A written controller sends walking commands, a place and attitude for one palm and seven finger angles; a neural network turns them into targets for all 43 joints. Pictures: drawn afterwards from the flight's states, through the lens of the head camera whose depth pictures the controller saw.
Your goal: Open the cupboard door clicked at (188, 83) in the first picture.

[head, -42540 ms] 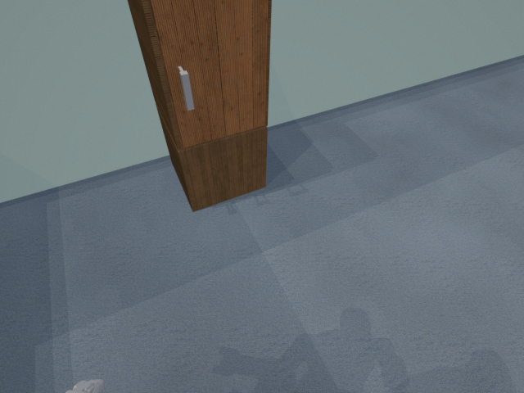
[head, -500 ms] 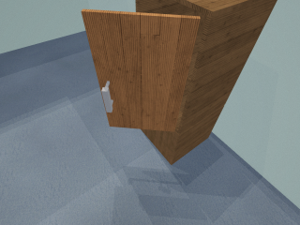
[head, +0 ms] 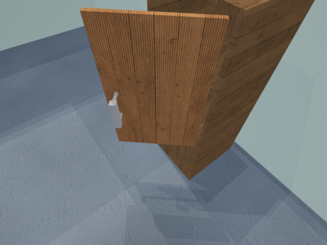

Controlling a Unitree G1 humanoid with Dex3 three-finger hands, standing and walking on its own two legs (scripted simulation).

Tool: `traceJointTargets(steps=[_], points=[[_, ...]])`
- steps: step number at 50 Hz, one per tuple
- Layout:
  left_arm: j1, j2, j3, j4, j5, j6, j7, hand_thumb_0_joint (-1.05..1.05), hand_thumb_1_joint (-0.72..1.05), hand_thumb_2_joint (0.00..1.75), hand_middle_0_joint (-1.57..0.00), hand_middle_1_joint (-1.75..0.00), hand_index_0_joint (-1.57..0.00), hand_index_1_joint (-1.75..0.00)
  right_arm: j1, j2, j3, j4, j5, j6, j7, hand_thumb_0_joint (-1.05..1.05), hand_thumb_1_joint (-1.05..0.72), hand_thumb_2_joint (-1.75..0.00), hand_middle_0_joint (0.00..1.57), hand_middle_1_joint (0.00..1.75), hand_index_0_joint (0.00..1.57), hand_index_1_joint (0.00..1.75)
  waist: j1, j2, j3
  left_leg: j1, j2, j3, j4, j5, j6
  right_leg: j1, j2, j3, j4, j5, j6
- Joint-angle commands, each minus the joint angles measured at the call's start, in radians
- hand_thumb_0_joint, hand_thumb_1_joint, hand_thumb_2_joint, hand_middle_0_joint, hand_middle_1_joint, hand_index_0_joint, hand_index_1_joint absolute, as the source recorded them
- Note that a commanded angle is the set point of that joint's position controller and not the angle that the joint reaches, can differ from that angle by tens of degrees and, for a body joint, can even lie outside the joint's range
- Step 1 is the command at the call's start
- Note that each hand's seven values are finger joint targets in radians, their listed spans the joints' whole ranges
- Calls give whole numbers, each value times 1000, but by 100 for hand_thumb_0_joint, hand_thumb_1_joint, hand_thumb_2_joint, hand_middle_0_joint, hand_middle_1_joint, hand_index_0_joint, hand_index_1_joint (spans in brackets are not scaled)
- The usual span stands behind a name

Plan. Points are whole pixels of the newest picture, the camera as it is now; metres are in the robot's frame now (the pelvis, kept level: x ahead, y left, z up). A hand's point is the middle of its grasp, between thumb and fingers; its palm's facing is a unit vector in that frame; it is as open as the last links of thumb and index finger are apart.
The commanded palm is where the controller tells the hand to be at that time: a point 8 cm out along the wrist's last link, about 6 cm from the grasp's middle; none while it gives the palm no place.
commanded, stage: come to a stop and stand still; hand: left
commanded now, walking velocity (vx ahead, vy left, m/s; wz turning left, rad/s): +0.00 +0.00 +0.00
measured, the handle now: (117, 110) +0.55 +0.20 -0.08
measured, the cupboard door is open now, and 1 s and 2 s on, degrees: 49 49 49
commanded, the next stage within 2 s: look again from close up in 1.08 s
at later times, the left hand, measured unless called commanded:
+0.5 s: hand out of the picture +0.03 +0.17 -0.16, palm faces +0.00 -0.97 -0.25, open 7.4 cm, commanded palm none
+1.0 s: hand out of the picture +0.02 +0.14 -0.16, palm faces +0.02 -0.98 -0.22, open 7.4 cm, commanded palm none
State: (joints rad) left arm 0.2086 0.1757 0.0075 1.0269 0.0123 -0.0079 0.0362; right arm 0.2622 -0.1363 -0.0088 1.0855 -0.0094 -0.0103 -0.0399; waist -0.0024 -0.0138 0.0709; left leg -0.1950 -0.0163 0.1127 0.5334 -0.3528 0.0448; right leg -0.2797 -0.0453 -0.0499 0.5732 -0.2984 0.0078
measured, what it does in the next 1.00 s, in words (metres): stands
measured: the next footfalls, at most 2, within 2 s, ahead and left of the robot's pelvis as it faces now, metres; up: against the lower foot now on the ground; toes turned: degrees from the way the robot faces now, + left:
none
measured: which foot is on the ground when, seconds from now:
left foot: down 0.00-1.00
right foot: down 0.00-1.00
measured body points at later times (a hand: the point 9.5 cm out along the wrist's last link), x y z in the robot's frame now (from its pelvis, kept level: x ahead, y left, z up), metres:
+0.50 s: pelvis +0.00 -0.02 +0.01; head +0.01 -0.04 +0.45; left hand +0.03 +0.22 -0.14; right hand +0.03 -0.25 -0.16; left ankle -0.04 +0.08 -0.73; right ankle +0.00 -0.12 -0.73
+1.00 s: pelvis +0.00 -0.05 +0.01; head +0.02 -0.06 +0.46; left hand +0.02 +0.19 -0.14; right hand +0.01 -0.27 -0.16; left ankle -0.04 +0.08 -0.73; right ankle +0.00 -0.12 -0.73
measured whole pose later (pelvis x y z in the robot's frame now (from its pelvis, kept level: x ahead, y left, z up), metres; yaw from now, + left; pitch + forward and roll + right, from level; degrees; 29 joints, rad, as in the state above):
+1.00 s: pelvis +0.00 -0.05 +0.01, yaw +1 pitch +0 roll +1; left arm 0.23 0.17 -0.01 1.12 0.00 -0.02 0.03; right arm 0.25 -0.16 0.01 1.13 -0.01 -0.02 -0.02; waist 0.00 0.01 0.04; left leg -0.11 0.04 0.08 0.41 -0.28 -0.02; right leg -0.19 0.01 -0.09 0.46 -0.26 -0.06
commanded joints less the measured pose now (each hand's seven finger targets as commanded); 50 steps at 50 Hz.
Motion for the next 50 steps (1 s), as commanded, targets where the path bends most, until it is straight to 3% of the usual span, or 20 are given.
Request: traceJointTargets(steps=[1, 4, 8, 9, 10, 11, 13, 17, 22, 29, 38, 41, 43, 47, 48, 50], points=[[95, 108, 21, -32, 4, -3, 11, 0, 90, 90, -20, -30, -20, -30, 73, -98, -25, -38, 0, -14, -5, 0, -90, -90, 20, 30, 20, 30, 5, -66, -129, 0, 124, -103, -62, 442, -17, 108, -122, 101, -17, 572, -74], [61, 103, 21, -47, 3, 1, 11, 0, 90, 90, -20, -30, -20, -30, 56, -109, -21, -35, -4, -21, -4, 0, -90, -90, 20, 30, 20, 30, 9, 9, -115, 17, 145, -123, -105, 520, -3, 98, -79, 77, -28, 429, -46], [47, 101, 17, -40, 3, 4, 6, 0, 90, 90, -20, -30, -20, -30, 33, -112, -15, -32, -5, -22, -1, 0, -90, -90, 20, 30, 20, 30, 14, 8, -86, 9, 147, -124, -146, 397, -1, 99, -68, 78, -87, 311, -41], [122, 116, 20, -5, 2, 4, 40, 0, 90, 90, -20, -30, -20, -30, -35, -183, -30, -104, 11, -16, 8, 0, -90, -90, 20, 30, 20, 30, 25, 47, -79, -14, 178, -94, 22, 466, -31, 80, -115, 105, -76, 471, -38], [71, 138, 13, -52, -2, -8, 30, 0, 90, 90, -20, -30, -20, -30, 13, -125, -20, -120, -2, -10, 16, 0, -90, -90, 20, 30, 20, 30, -6, 83, -125, -46, 116, -113, -34, 209, -35, 97, -126, 138, -84, 305, -73], [41, 123, 8, -65, -2, -14, 21, 0, 90, 90, -20, -30, -20, -30, 37, -114, -11, -122, -6, -13, 19, 0, -90, -90, 20, 30, 20, 30, -16, 74, -116, -43, 125, -133, -71, 188, -26, 68, -105, 124, -83, 206, -80], [34, 112, 1, -64, 0, -15, 8, 0, 90, 90, -20, -30, -20, -30, 51, -117, -5, -130, -15, -21, 20, 0, -90, -90, 20, 30, 20, 30, -7, 155, -96, -35, 147, -153, -108, 304, -2, 64, -62, 74, -64, 184, -72], [36, 107, -3, -51, -4, -15, 0, 0, 90, 90, -20, -30, -20, -30, 41, -144, -2, -139, -8, -17, 16, 0, -90, -90, 20, 30, 20, 30, -9, 1, -35, -25, 133, -142, -135, 219, 0, 56, -61, 86, -115, 173, -62], [43, 115, -3, -30, -5, -18, -5, 0, 90, 90, -20, -30, -20, -30, 42, -146, 5, -110, -8, -17, 18, 0, -90, -90, 20, 30, 20, 30, -9, -23, -9, -17, 116, -135, -176, 146, -3, 57, -68, 108, -163, 125, -61], [58, 128, -2, 8, -6, -26, -5, 0, 90, 90, -20, -30, -20, -30, 42, -147, 13, -55, -6, -22, 16, 0, -90, -90, 20, 30, 20, 30, -4, 0, -33, 15, 117, -125, -185, 196, -9, 96, -77, 105, -173, 205, -63], [75, 128, -1, 49, -5, -34, -2, 0, 90, 90, -20, -30, -20, -30, 48, -128, 12, 1, -5, -22, 12, 0, -90, -90, 20, 30, 20, 30, 1, -17, -47, 35, 119, -109, -176, 222, -20, 126, -91, 101, -186, 307, -67], [75, 128, 1, 54, -6, -33, -2, 0, 90, 90, -20, -30, -20, -30, 51, -128, 12, 12, -6, -21, 11, 0, -90, -90, 20, 30, 20, 30, 0, 11, -43, 32, 121, -109, -179, 220, -23, 122, -90, 106, -189, 296, -70], [72, 124, 1, 56, -4, -31, -1, 0, 90, 90, -20, -30, -20, -30, 49, -117, 11, 18, -5, -20, 9, 0, -90, -90, 20, 30, 20, 30, 2, -3, -19, 26, 124, -107, -182, 215, -24, 115, -85, 101, -196, 287, -69], [73, 130, 4, 59, -5, -32, -2, 0, 90, 90, -20, -30, -20, -30, 50, -123, 10, 22, -6, -20, 8, 0, -90, -90, 20, 30, 20, 30, 4, 10, -37, 26, 121, -105, -180, 204, -28, 125, -90, 111, -204, 274, -70], [72, 127, 4, 59, -3, -31, -1, 0, 90, 90, -20, -30, -20, -30, 46, -113, 9, 25, -6, -20, 7, 0, -90, -90, 20, 30, 20, 30, 5, 0, -11, 21, 123, -101, -182, 204, -27, 116, -88, 106, -211, 279, -68], [67, 133, 7, 55, -4, -32, -2, 0, 90, 90, -20, -30, -20, -30, 52, -123, 7, 23, -6, -22, 8, 0, -90, -90, 20, 30, 20, 30, 3, 5, -34, 24, 123, -104, -180, 219, -27, 132, -89, 108, -205, 298, -68]])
